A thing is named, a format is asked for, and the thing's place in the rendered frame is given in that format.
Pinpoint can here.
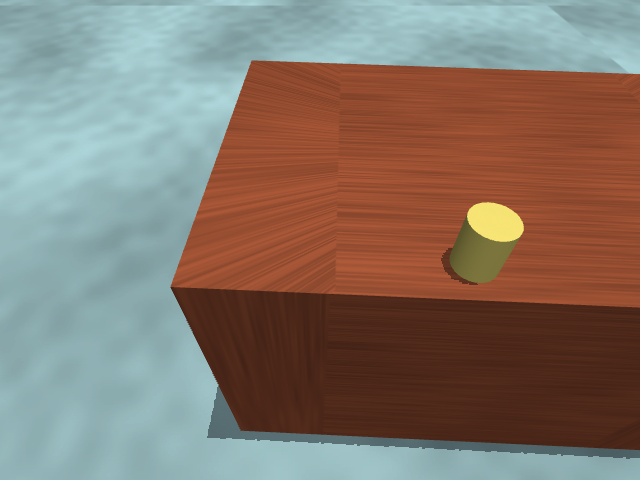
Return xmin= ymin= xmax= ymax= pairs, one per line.
xmin=449 ymin=202 xmax=524 ymax=283

